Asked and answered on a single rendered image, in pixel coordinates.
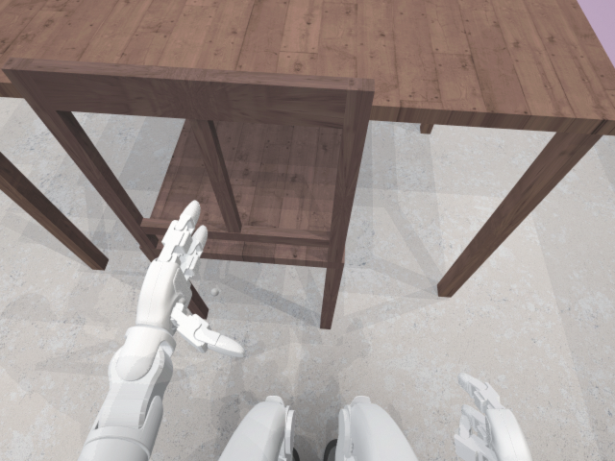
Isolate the chair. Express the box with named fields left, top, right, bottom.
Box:
left=1, top=58, right=375, bottom=329

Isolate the robot right thigh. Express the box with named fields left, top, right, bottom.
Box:
left=338, top=402, right=419, bottom=461

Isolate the left robot hand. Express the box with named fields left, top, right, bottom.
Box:
left=135, top=200, right=245, bottom=357

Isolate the right robot hand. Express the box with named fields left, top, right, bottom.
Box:
left=454, top=373, right=532, bottom=461

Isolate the robot left forearm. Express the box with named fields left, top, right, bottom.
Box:
left=77, top=325, right=176, bottom=461

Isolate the table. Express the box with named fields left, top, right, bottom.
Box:
left=0, top=0, right=615, bottom=298

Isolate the robot left thigh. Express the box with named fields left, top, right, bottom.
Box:
left=218, top=401, right=296, bottom=461

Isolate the robot thigh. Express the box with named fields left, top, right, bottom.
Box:
left=218, top=401, right=296, bottom=461
left=338, top=402, right=419, bottom=461

